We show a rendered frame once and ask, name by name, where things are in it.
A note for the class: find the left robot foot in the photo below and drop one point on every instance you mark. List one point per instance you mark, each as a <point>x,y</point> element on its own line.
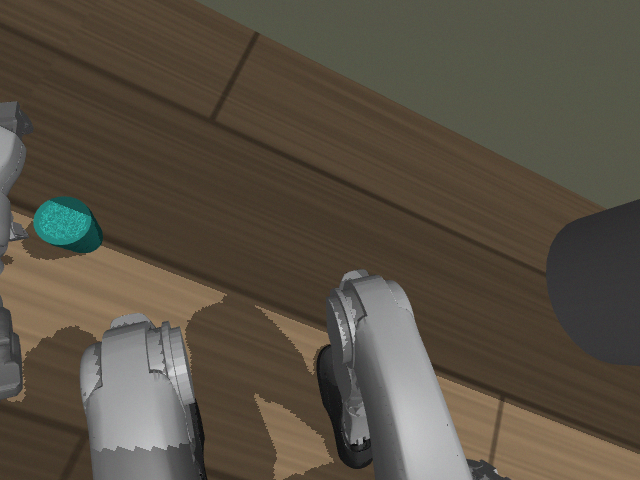
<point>199,439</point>

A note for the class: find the left robot arm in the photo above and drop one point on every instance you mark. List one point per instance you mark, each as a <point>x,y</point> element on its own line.
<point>11,376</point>

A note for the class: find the left robot hand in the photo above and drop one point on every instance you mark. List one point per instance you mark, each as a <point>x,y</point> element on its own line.
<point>14,123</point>

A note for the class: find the right robot hand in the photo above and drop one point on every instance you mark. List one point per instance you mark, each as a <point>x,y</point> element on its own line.
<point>483,471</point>

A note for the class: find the right robot foot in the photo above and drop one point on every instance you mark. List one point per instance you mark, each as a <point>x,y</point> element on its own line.
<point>354,456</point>

